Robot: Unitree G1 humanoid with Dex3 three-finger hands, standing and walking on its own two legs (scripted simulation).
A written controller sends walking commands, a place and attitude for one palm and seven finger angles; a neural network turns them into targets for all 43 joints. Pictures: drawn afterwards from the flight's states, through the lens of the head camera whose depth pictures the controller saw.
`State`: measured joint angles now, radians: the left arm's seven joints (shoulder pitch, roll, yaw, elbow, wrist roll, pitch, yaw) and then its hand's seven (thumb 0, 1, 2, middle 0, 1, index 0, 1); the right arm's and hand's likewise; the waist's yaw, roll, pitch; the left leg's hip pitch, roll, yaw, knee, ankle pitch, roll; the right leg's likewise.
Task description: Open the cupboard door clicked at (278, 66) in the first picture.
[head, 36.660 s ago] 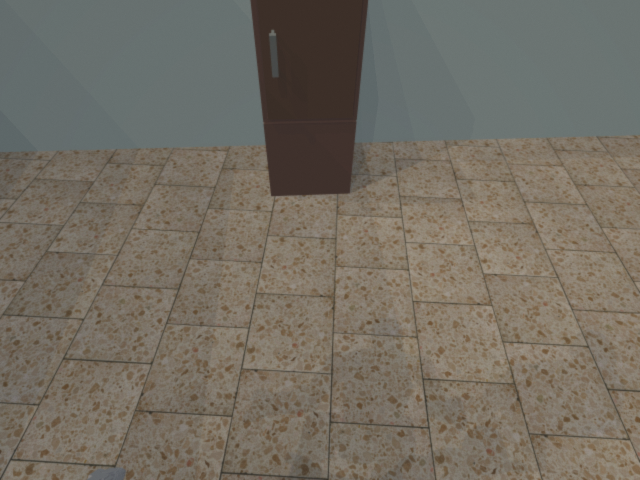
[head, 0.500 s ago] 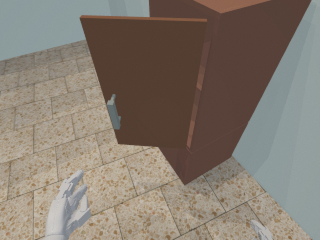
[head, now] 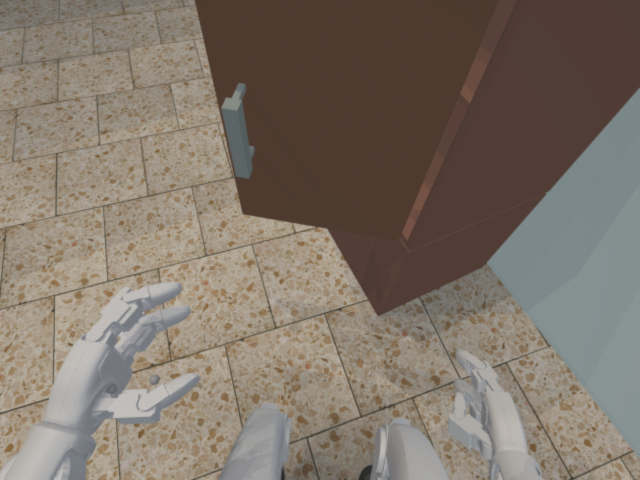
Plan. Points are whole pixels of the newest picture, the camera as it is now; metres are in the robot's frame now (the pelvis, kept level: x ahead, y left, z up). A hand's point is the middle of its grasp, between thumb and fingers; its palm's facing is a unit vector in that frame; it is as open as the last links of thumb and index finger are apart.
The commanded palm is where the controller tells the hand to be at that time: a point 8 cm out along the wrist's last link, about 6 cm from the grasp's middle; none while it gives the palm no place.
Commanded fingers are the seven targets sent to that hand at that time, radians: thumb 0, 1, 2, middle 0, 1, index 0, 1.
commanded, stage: raise the hand with hooked fingers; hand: left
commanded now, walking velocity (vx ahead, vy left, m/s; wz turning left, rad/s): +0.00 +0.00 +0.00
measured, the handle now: (242, 132) +0.57 +0.18 +0.04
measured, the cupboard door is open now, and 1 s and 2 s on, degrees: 54 54 54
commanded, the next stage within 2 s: move the hooked fingers beside the handle in 1.38 s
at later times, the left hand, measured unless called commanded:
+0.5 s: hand (121, 343) +0.24 +0.24 +0.04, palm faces -0.07 -1.00 -0.07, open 13.3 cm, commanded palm +0.23 +0.30 +0.05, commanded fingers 0.00 -0.50 0.30 -0.30 -1.20 -0.30 -1.20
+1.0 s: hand (110, 300) +0.29 +0.27 +0.05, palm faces -0.09 -0.99 -0.06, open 14.0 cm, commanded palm +0.27 +0.32 +0.05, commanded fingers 0.00 -0.50 0.30 -0.30 -1.20 -0.30 -1.20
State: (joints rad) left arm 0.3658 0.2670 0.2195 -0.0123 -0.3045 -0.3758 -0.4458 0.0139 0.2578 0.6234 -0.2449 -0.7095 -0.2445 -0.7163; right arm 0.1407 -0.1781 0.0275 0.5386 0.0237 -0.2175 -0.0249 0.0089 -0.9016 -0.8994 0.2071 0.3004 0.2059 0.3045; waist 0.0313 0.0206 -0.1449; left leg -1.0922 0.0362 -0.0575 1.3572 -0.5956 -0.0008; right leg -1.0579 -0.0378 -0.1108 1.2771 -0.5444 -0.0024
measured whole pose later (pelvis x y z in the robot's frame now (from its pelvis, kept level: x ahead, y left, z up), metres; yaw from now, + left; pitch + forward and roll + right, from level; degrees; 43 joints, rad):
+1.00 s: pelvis +0.00 +0.00 +0.00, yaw -1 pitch +21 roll -3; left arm 0.03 0.44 0.46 0.36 -0.40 -0.35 -0.61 -0.01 -0.50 0.30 -0.30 -1.20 -0.30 -1.20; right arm 0.25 -0.29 0.02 0.53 0.04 -0.21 -0.04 0.01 -0.90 -0.90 0.21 0.30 0.20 0.30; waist -0.02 0.01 -0.15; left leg -1.11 0.04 -0.03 1.33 -0.58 0.01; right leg -1.09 -0.03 -0.08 1.25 -0.52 0.00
